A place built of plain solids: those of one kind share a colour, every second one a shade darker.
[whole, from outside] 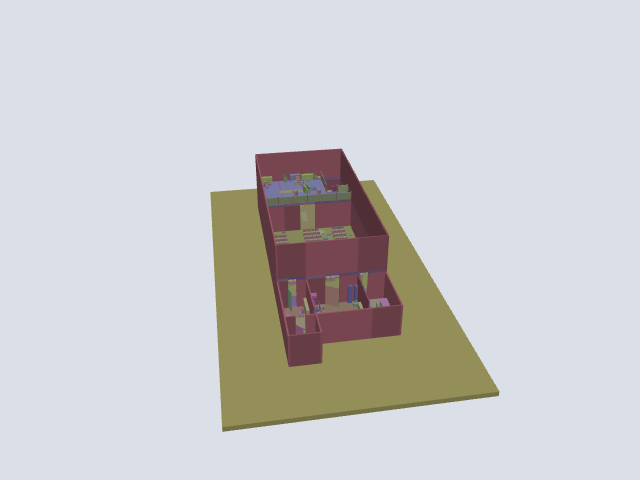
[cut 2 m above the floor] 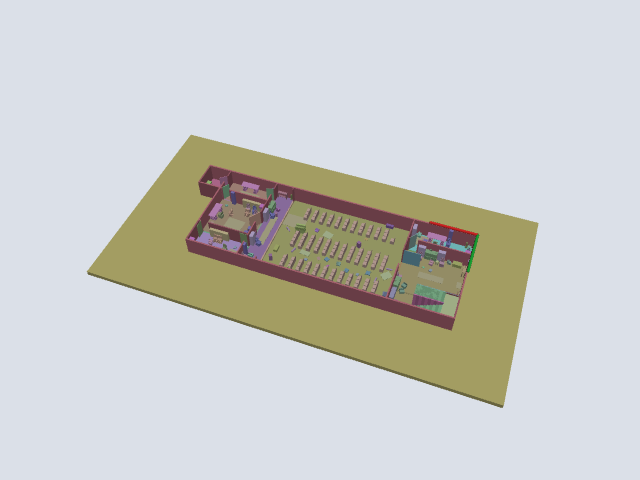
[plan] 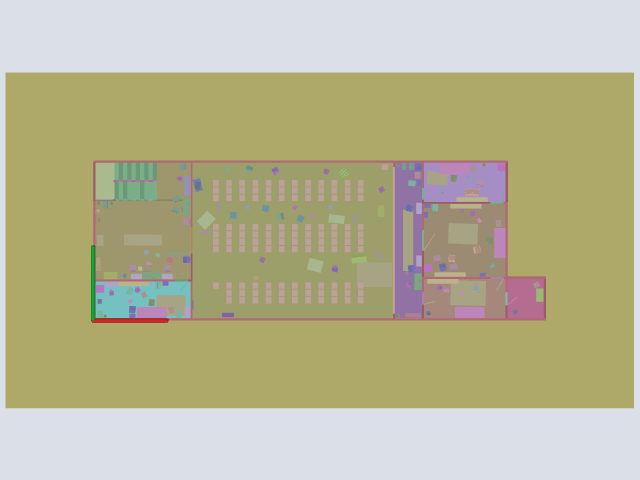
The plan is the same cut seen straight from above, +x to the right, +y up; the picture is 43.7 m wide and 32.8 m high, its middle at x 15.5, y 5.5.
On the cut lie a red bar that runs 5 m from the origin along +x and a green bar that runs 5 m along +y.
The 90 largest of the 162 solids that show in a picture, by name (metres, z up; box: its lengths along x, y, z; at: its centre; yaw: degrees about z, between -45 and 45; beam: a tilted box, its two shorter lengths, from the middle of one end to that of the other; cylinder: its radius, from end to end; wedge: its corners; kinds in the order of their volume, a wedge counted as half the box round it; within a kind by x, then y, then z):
{
 "under_1": {"box": [42.95, 22.94, 0.5], "at": [15.47, 5.47, -0.33]},
 "wall_1": {"box": [0.16, 5.34, 3.64], "at": [0.08, 5.47, 1.52]},
 "wall_2": {"box": [0.16, 10.62, 3.8], "at": [0.08, 5.47, 5.54]},
 "wall_3": {"box": [0.16, 2.51, 3.64], "at": [0.08, 9.53, 1.52]},
 "wall_4": {"box": [5.63, 0.13, 3.64], "at": [2.81, 2.73, 1.52]},
 "wall_5": {"box": [0.13, 2.51, 3.64], "at": [6.72, 1.42, 1.52]},
 "wall_6": {"box": [0.13, 1.77, 3.64], "at": [6.72, 3.69, 1.52]},
 "wall_7": {"box": [0.13, 4.41, 3.64], "at": [6.72, 8.58, 1.52]},
 "wall_8": {"box": [22.63, 0.16, 3.8], "at": [11.31, 0.08, 5.54]},
 "wall_9": {"box": [22.63, 0.16, 3.8], "at": [11.31, 10.86, 5.54]},
 "wall_10": {"box": [28.34, 0.16, 3.64], "at": [14.17, 10.86, 1.52]},
 "wall_11": {"box": [30.95, 0.16, 3.64], "at": [15.47, 0.08, 1.52]},
 "wall_12": {"box": [0.13, 0.94, 3.64], "at": [22.54, 0.63, 1.52]},
 "wall_13": {"box": [0.13, 2.68, 3.8], "at": [22.54, 1.5, 5.54]},
 "wall_14": {"box": [0.13, 0.94, 3.64], "at": [22.54, 2.37, 1.52]},
 "wall_15": {"box": [0.13, 1.8, 3.64], "at": [22.54, 3.87, 1.52]},
 "wall_16": {"box": [0.13, 5.0, 3.8], "at": [22.54, 5.47, 5.54]},
 "wall_17": {"box": [0.13, 1.79, 3.64], "at": [22.54, 7.07, 1.52]},
 "wall_18": {"box": [0.13, 2.68, 3.8], "at": [22.54, 9.44, 5.54]},
 "wall_19": {"box": [0.13, 1.73, 3.64], "at": [22.54, 9.92, 1.52]},
 "wall_20": {"box": [4.68, 0.13, 3.64], "at": [24.81, 2.9, 1.52]},
 "wall_21": {"box": [4.68, 0.13, 3.64], "at": [24.81, 8.04, 1.52]},
 "wall_22": {"box": [0.13, 0.89, 3.64], "at": [28.25, 0.6, 1.52]},
 "wall_23": {"box": [0.13, 0.91, 3.64], "at": [28.25, 2.38, 1.52]},
 "wall_24": {"box": [0.16, 4.97, 3.64], "at": [28.26, 5.49, 1.52]},
 "wall_25": {"box": [0.16, 2.68, 3.64], "at": [28.26, 9.44, 1.52]},
 "wall_26": {"box": [2.92, 0.13, 3.64], "at": [29.49, 2.9, 1.52]},
 "wall_27": {"box": [2.77, 0.031, 3.64], "at": [29.57, 2.98, 1.52]},
 "wall_28": {"box": [0.16, 2.68, 3.64], "at": [30.87, 1.5, 1.52]},
 "floor_nave_1": {"box": [13.69, 10.62, 0.5], "at": [13.63, 5.47, -0.25]},
 "stair_1": {"box": [0.29, 1.2, 1.95], "at": [1.6, 10.18, 0.68]},
 "stair_2": {"box": [0.58, 1.2, 1.79], "at": [1.75, 10.18, 0.59]},
 "stair_3": {"box": [0.87, 1.2, 1.62], "at": [1.9, 10.18, 0.51]},
 "stair_4": {"box": [1.16, 1.2, 1.46], "at": [2.04, 10.18, 0.43]},
 "stair_5": {"box": [1.45, 1.2, 1.29], "at": [2.19, 10.18, 0.35]},
 "stair_6": {"box": [1.74, 1.2, 1.13], "at": [2.33, 10.18, 0.26]},
 "stair_7": {"box": [2.03, 1.2, 0.96], "at": [2.48, 10.18, 0.18]},
 "stair_8": {"box": [2.32, 1.2, 0.8], "at": [2.62, 10.18, 0.1]},
 "stair_9": {"box": [2.61, 1.2, 0.63], "at": [2.77, 10.18, 0.02]},
 "stair_10": {"box": [2.9, 1.2, 2.28], "at": [2.91, 8.87, 0.84]},
 "stair_11": {"box": [2.9, 1.2, 0.47], "at": [2.91, 10.18, -0.07]},
 "stair_12": {"box": [2.61, 1.2, 2.45], "at": [3.06, 8.87, 0.92]},
 "stair_13": {"box": [2.32, 1.2, 2.61], "at": [3.2, 8.87, 1.01]},
 "stair_14": {"box": [2.03, 1.2, 2.78], "at": [3.35, 8.87, 1.09]},
 "stair_15": {"box": [1.16, 1.2, 3.28], "at": [3.78, 8.87, 1.34]},
 "stair_16": {"box": [0.87, 1.2, 3.44], "at": [3.92, 8.87, 1.42]},
 "floor_narthex_1": {"box": [6.5, 5.34, 0.5], "at": [3.41, 5.47, -0.25]},
 "floor_narthex_2": {"box": [5.2, 0.13, 0.5], "at": [4.06, 8.21, -0.25]},
 "floor_narthex_3": {"box": [2.3, 2.51, 0.5], "at": [5.51, 9.53, -0.25]},
 "floor_altar_1": {"box": [5.58, 5.0, 0.68], "at": [25.39, 5.47, -0.16]},
 "floor_solea_1": {"box": [1.86, 10.62, 0.68], "at": [21.54, 5.47, -0.16]},
 "floor_diakonikon_1": {"box": [5.58, 2.68, 0.68], "at": [25.39, 1.5, -0.16]},
 "floor_prothesis_1": {"box": [5.58, 2.68, 0.68], "at": [25.39, 9.44, -0.16]},
 "upper_floor_loft_1": {"box": [6.63, 8.11, 0.16], "at": [3.48, 4.21, 3.56]},
 "floor_candle_room_1": {"box": [6.5, 2.51, 0.5], "at": [3.41, 1.42, -0.25]},
 "stair_landing_1": {"box": [1.3, 2.51, 2.12], "at": [0.81, 9.53, 0.76]},
 "bookcase_1": {"box": [2.14, 0.31, 1.15], "at": [2.77, 2.5, 0.57]},
 "bookcase_2": {"box": [2.14, 0.31, 1.15], "at": [23.89, 2.67, 0.75]},
 "bookcase_3": {"box": [2.14, 0.31, 1.15], "at": [24.39, 3.14, 0.75]},
 "bookcase_4": {"box": [2.14, 0.31, 1.15], "at": [25.47, 7.8, 0.75]},
 "bookcase_5": {"box": [2.14, 0.31, 1.15], "at": [25.89, 8.27, 0.75]},
 "floor_skevo_1": {"box": [2.48, 2.68, 0.5], "at": [29.55, 1.5, -0.25]},
 "flat_shelf_1": {"box": [0.76, 0.39, 1.46], "at": [1.26, 2.46, 0.73]},
 "flat_shelf_2": {"box": [0.76, 0.39, 1.46], "at": [2.96, 3.0, 0.73]},
 "flat_shelf_3": {"box": [0.76, 0.39, 1.46], "at": [5.06, 3.0, 0.73]},
 "flat_shelf_4": {"box": [0.39, 0.76, 1.46], "at": [6.46, 0.56, 0.73]},
 "flat_shelf_5": {"box": [0.39, 0.76, 1.46], "at": [22.27, 4.06, 0.91]},
 "flat_shelf_6": {"box": [0.39, 0.76, 1.46], "at": [22.27, 7.66, 0.91]},
 "wall_band_1": {"box": [22.63, 0.16, 0.31], "at": [11.31, 0.08, 3.48]},
 "wall_band_2": {"box": [22.63, 0.16, 0.31], "at": [11.31, 10.86, 3.48]},
 "chest_drawers_1": {"box": [1.28, 0.5, 1.04], "at": [4.02, 3.06, 0.52]},
 "chest_drawers_2": {"box": [0.5, 1.15, 0.99], "at": [6.4, 7.79, 0.5]},
 "chest_drawers_3": {"box": [0.5, 1.14, 1.0], "at": [22.21, 2.65, 0.68]},
 "rug_1": {"box": [0.82, 3.2, 0.08], "at": [3.42, 4.17, 3.61], "yaw": -0.6},
 "rug_2": {"box": [2.0, 1.4, 0.08], "at": [5.33, 1.02, -0.03], "yaw": -0.1},
 "rug_3": {"box": [2.4, 1.7, 0.08], "at": [19.23, 3.12, -0.03], "yaw": -0.6},
 "rug_4": {"box": [0.7, 4.2, 0.08], "at": [21.52, 5.47, 0.15], "yaw": -0.1},
 "rug_5": {"box": [2.0, 1.4, 0.08], "at": [25.27, 5.92, 0.15], "yaw": -2.2},
 "rug_6": {"box": [2.4, 1.7, 0.08], "at": [25.62, 1.88, 0.15], "yaw": -1.0},
 "billy_1": {"box": [0.28, 0.42, 2.02], "at": [22.32, 9.38, 1.19]},
 "billy_2": {"box": [0.28, 0.42, 2.02], "at": [22.75, 7.23, 1.19]},
 "billy_3": {"box": [0.42, 0.28, 2.02], "at": [22.84, 7.82, 1.19]},
 "billy_4": {"box": [0.42, 0.28, 2.02], "at": [26.62, 3.12, 1.19]},
 "floor_gap_solea_step_1": {"box": [0.13, 10.02, 0.68], "at": [20.55, 5.47, -0.16]},
 "cube_shelf_1": {"box": [0.39, 1.46, 0.76], "at": [0.36, 1.22, 4.02]},
 "cube_shelf_2": {"box": [0.39, 1.46, 0.76], "at": [0.38, 6.42, 4.02]},
 "sideboard_1": {"box": [0.45, 1.35, 0.71], "at": [0.4, 4.88, 4.14]},
 "sideboard_2": {"box": [0.45, 1.35, 0.71], "at": [6.42, 9.2, 0.51]},
 "stair_guard_1": {"box": [0.08, 10.62, 0.92], "at": [6.75, 5.47, 4.1]},
 "drying_rack_1": {"box": [1.02, 0.57, 0.53], "at": [18.17, 4.24, 0.27], "yaw": 6.6}
}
